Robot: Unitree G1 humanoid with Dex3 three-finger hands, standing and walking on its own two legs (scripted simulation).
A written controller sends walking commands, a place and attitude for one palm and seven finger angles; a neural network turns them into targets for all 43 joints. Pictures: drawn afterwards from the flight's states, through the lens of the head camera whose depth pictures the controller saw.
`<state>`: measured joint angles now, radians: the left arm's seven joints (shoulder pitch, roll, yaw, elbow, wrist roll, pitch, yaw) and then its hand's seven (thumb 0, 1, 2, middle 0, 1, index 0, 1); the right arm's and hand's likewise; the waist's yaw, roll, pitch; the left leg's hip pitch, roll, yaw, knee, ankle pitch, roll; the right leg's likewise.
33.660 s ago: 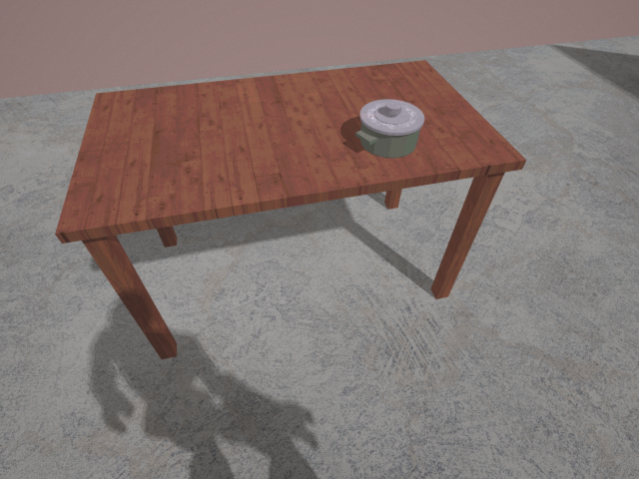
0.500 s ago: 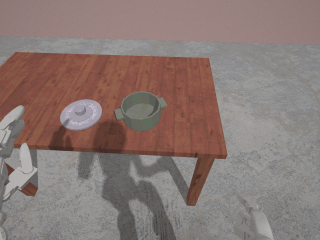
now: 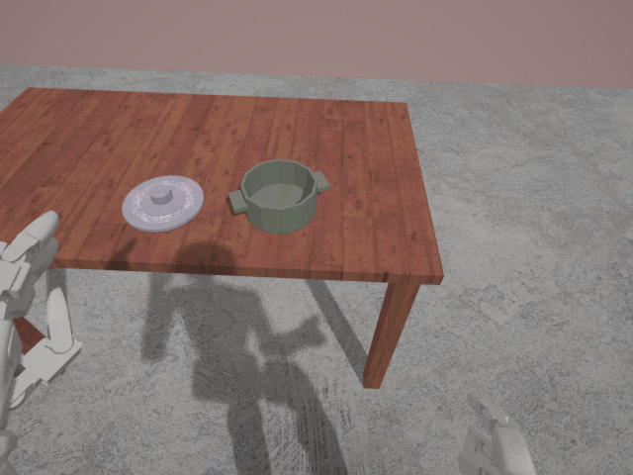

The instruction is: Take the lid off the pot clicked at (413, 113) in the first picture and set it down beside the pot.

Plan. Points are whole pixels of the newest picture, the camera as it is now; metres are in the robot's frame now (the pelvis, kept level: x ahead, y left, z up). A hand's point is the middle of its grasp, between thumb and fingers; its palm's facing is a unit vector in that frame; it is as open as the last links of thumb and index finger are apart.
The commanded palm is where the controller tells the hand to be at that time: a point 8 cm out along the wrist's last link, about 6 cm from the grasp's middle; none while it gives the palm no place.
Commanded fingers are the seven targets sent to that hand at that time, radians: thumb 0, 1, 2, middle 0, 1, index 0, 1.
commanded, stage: step back with the hand held close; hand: left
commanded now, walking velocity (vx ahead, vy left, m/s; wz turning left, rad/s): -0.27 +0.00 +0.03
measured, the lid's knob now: (160, 193) +0.63 +0.36 -0.07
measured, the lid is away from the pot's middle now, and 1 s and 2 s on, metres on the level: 0.25 0.25 0.25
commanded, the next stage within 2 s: stop stepping back and stand still in 0.70 s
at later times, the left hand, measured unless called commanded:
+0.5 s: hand (68, 439) +0.12 +0.19 +0.17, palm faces +0.19 -0.87 -0.46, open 7.4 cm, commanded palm +0.07 +0.26 +0.19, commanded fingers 0.00 0.90 0.90 -0.20 -0.30 -0.20 -0.30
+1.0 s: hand out of the picture -0.01 +0.18 +0.17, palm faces +0.27 -0.84 -0.47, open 7.4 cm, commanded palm -0.05 +0.24 +0.19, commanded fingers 0.00 0.90 0.90 -0.20 -0.30 -0.20 -0.30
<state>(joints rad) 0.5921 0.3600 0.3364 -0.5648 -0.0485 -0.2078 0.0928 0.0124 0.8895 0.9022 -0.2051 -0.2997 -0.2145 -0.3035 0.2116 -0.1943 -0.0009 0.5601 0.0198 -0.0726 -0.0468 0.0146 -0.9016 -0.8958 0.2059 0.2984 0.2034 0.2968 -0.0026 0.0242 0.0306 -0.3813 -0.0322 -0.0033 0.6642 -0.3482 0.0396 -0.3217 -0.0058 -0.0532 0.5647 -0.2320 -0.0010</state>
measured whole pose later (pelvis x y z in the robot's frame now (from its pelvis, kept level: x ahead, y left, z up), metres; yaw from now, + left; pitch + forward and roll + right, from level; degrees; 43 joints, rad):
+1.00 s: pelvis -0.19 -0.04 +0.00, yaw -2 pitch -1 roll +2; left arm 0.71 0.41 0.35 -0.62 -0.05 -0.18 0.09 0.01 0.88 0.90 -0.21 -0.30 -0.22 -0.30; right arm 0.26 -0.19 -0.01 0.61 0.02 -0.08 -0.06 0.02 -0.90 -0.90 0.21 0.30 0.20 0.30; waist 0.00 -0.05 -0.05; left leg -0.43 0.01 0.03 1.02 -0.45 0.01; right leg -0.38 -0.05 -0.06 0.60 -0.24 -0.03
